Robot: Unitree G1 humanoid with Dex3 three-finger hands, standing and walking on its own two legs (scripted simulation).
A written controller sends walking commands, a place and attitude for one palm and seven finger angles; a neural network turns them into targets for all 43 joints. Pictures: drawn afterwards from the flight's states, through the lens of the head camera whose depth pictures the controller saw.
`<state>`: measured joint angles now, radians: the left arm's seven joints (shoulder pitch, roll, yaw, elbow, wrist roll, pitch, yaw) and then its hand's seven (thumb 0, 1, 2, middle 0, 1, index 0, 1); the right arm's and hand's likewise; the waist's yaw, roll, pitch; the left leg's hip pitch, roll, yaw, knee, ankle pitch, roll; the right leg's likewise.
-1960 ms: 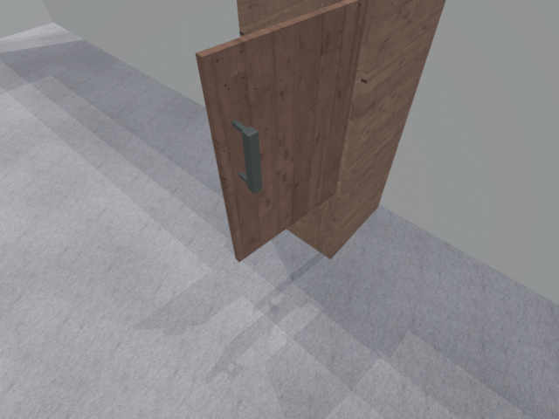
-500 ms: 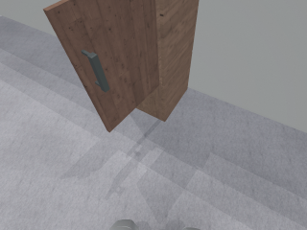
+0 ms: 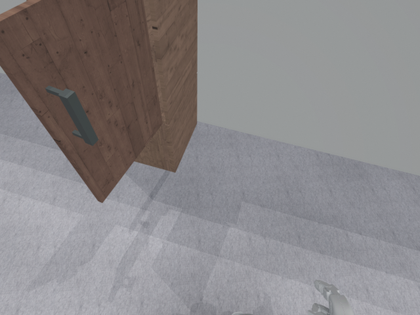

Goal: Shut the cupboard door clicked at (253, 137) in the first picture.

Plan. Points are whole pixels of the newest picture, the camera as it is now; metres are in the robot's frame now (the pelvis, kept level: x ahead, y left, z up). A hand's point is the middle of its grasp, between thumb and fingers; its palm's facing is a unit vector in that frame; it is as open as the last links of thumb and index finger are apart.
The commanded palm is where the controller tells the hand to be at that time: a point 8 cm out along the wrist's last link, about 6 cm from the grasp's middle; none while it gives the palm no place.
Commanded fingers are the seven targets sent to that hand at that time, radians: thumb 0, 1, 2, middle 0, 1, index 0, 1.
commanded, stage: walk to a spot facing it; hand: left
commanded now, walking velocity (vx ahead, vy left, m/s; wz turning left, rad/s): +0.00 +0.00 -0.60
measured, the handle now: (73, 116) +0.47 +0.36 +0.05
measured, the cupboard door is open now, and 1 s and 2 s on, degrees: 83 83 83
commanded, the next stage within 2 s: turn to face it in 1.84 s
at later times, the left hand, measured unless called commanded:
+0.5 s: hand (149, 303) +0.15 +0.14 -0.16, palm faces -0.34 -0.91 -0.25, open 7.4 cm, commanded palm none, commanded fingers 0.00 0.90 0.90 -0.20 -0.30 -0.20 -0.30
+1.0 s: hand (236, 227) +0.33 -0.04 -0.15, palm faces -0.68 -0.71 -0.17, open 7.4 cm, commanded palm none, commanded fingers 0.00 0.90 0.90 -0.20 -0.30 -0.20 -0.30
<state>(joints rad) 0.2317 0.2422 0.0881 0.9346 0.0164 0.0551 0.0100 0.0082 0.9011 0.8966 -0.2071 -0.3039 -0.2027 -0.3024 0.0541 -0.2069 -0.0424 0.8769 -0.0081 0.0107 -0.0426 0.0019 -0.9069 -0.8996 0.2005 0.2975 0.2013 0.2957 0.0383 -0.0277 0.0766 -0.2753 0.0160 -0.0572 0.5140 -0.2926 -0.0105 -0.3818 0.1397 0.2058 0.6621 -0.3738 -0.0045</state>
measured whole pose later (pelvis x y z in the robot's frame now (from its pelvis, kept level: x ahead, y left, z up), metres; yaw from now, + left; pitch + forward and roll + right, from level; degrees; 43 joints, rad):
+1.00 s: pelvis +0.10 -0.08 +0.00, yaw -39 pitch +1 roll +0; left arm 0.05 0.22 0.07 0.91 0.03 0.05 -0.07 0.01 0.91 0.90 -0.20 -0.30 -0.19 -0.30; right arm 0.50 -0.17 -0.01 1.03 -0.05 -0.04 -0.03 0.00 -0.91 -0.90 0.20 0.30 0.20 0.30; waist -0.07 -0.01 0.10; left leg 0.02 0.14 0.32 0.38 -0.38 -0.08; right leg -0.57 -0.07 -0.11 0.80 -0.24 -0.02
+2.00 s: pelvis +0.42 -0.44 +0.01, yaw -54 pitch +0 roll +0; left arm 0.15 0.21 0.07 1.00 0.03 0.00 -0.02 0.01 0.92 0.90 -0.20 -0.30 -0.19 -0.30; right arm 0.42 -0.18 -0.04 1.11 -0.03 -0.05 -0.03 0.00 -0.92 -0.90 0.20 0.30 0.20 0.30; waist -0.03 -0.01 0.08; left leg -0.03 0.05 0.21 0.37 -0.34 0.00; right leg -0.57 -0.09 -0.07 0.75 -0.14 -0.02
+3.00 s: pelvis +0.49 -0.63 +0.01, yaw -19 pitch +1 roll +3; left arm 0.21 0.18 0.03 0.91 0.02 0.01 0.03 0.01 0.90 0.90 -0.20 -0.30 -0.20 -0.30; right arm 0.13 -0.27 -0.09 0.94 -0.02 0.09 0.02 0.00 -0.91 -0.90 0.20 0.30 0.20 0.30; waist -0.02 0.02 0.11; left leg -0.51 0.01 0.02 1.12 -0.44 -0.07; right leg -0.22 -0.10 -0.14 0.52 -0.32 -0.02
